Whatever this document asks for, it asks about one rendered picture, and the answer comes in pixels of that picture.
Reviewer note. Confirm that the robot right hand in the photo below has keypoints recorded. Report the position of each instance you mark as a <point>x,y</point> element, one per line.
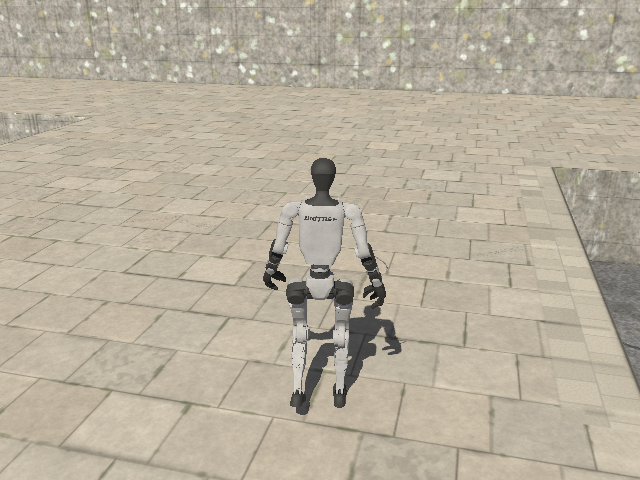
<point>378,292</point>

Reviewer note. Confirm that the left robot upper arm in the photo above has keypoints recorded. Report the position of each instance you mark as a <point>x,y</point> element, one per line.
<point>290,210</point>

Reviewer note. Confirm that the robot left hand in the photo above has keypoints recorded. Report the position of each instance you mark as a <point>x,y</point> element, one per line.
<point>277,275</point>

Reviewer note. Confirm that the left robot forearm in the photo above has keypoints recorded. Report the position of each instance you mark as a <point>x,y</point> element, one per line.
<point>273,260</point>

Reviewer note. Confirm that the robot head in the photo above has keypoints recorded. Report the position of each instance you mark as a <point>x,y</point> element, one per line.
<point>323,172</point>

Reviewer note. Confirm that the right robot upper arm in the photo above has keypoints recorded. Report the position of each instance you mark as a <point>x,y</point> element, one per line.
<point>353,212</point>

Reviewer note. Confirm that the robot right shin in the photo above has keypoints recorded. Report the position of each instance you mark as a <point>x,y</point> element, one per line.
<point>341,362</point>

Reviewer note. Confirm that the right robot forearm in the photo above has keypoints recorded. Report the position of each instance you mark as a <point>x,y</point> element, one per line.
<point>372,269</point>

